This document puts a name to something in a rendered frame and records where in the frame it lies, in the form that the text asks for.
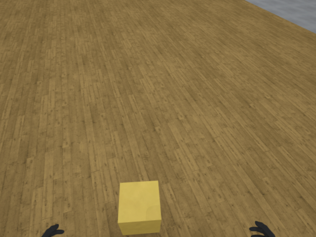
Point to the robot right hand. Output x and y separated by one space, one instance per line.
262 228

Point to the carton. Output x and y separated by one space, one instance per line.
139 208

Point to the robot left hand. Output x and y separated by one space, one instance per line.
52 231

